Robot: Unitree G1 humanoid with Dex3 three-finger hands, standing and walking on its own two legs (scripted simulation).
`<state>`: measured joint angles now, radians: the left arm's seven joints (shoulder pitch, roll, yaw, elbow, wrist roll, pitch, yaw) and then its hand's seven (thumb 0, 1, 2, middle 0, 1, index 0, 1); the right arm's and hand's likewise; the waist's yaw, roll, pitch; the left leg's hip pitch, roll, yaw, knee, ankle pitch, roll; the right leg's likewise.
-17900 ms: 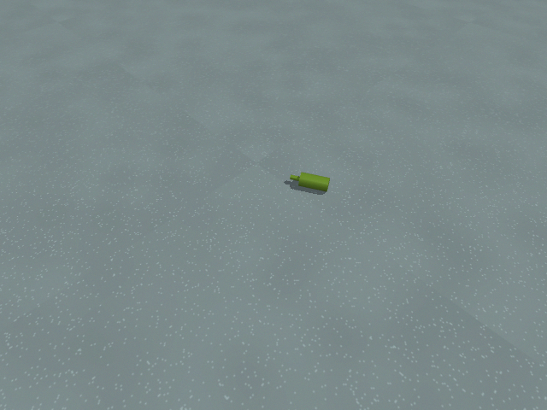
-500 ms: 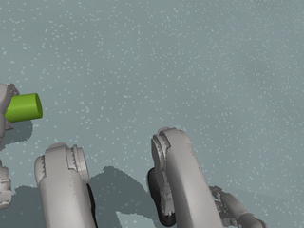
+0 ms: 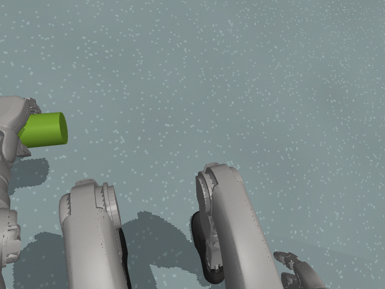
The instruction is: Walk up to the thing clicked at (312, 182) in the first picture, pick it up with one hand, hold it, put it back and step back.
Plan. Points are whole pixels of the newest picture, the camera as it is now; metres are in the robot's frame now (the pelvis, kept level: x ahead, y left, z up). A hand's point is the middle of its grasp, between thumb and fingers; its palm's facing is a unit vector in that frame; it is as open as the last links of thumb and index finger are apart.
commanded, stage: lift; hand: left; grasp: from above
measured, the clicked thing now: (12, 132) +0.44 +0.34 -0.16
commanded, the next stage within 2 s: hold in 1.60 s
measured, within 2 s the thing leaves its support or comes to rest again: neither
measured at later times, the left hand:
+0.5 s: hand out of the picture +0.38 +0.33 -0.01, palm faces -0.42 -0.10 -0.90, open 9.7 cm
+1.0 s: hand out of the picture +0.32 +0.30 +0.21, palm faces -0.45 -0.14 -0.88, open 9.7 cm
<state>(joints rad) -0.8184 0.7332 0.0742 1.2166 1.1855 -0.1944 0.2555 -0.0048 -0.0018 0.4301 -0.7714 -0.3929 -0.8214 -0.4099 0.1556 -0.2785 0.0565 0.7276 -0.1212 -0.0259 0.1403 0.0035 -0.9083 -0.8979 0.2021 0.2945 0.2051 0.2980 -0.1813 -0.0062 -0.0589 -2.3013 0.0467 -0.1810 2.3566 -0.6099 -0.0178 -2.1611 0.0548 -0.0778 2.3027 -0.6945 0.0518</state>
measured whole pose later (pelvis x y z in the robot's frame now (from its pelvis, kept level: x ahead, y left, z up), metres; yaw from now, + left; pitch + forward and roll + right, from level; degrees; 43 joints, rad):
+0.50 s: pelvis +0.00 +0.00 +0.10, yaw +3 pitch +32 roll -7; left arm -0.55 0.63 0.00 0.79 1.04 -0.12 0.08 0.00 0.04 0.38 -0.75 -0.38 -0.80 -0.40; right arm 0.16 -0.26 -0.03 0.67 -0.02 0.02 0.06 0.00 -0.90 -0.90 0.20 0.30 0.21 0.30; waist -0.09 0.03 -0.17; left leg -2.02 0.05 -0.12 2.05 -0.60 0.00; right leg -1.90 0.03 -0.05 2.01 -0.68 0.05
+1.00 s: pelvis +0.02 +0.01 +0.28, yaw +7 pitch +20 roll -4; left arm -0.28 0.51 -0.11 0.63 0.98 -0.02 0.02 0.00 0.03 0.40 -0.76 -0.37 -0.81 -0.39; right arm 0.19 -0.23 -0.01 0.68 0.03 0.00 -0.04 0.01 -0.90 -0.90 0.20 0.30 0.21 0.30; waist -0.06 0.05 -0.16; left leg -1.27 0.06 -0.04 1.43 -0.50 0.00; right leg -1.18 0.01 -0.02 1.39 -0.55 0.03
